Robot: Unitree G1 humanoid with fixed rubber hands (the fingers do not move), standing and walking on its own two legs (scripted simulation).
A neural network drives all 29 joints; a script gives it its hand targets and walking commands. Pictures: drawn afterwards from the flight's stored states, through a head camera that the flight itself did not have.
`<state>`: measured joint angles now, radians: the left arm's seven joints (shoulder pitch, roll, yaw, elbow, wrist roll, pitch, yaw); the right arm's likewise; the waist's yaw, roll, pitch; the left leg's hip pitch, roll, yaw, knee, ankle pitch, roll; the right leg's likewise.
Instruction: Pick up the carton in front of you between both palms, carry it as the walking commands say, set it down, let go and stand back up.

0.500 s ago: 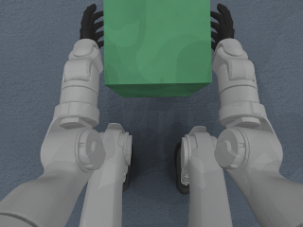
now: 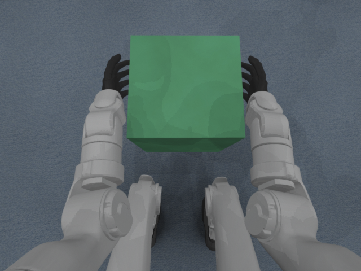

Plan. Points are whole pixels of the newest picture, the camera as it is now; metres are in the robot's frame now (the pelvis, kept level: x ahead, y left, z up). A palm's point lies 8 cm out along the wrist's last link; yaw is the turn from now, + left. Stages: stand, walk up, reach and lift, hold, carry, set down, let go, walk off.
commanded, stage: reach and lift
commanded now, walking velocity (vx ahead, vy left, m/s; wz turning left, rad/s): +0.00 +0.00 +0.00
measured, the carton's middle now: (183, 105) +0.46 +0.01 -0.11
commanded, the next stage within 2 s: hold in 1.98 s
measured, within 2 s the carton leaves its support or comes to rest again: neither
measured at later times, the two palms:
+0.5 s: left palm (77, 77) +0.41 +0.15 +0.12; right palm (301, 82) +0.41 -0.15 +0.12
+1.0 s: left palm out of the picture +0.37 +0.15 +0.25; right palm out of the picture +0.37 -0.15 +0.25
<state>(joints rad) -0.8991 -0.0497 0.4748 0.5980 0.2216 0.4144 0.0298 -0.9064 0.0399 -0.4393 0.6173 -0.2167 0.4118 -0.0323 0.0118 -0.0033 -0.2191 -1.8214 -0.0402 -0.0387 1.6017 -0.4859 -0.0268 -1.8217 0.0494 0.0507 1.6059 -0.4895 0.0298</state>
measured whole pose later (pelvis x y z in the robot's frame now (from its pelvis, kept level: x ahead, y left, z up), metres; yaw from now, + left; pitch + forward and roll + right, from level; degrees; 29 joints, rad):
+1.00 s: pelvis +0.08 +0.00 +0.23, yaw +0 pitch -1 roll +0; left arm -0.29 -0.16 0.29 0.38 0.26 0.57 0.00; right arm -0.29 0.16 -0.28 0.37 -0.26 0.58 0.01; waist 0.00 0.00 -0.05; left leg -0.25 -0.02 -0.06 0.50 -0.23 -0.01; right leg -0.24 0.02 0.06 0.50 -0.24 0.01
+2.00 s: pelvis +0.08 +0.00 +0.24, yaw +0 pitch -6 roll +0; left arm -0.26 -0.15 0.23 0.25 0.28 0.69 -0.02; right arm -0.25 0.15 -0.22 0.24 -0.27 0.69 0.02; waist 0.00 0.00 0.04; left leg -0.07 -0.01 -0.06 0.37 -0.20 -0.01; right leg -0.06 0.01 0.06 0.37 -0.20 0.01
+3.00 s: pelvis +0.08 +0.00 +0.24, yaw +0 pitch -8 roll +0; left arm -0.24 -0.15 0.20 0.18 0.27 0.76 -0.02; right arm -0.24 0.15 -0.19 0.17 -0.26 0.77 0.02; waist 0.00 0.00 0.05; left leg -0.03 -0.01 -0.06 0.35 -0.19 -0.01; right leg -0.03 0.01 0.06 0.35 -0.19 0.01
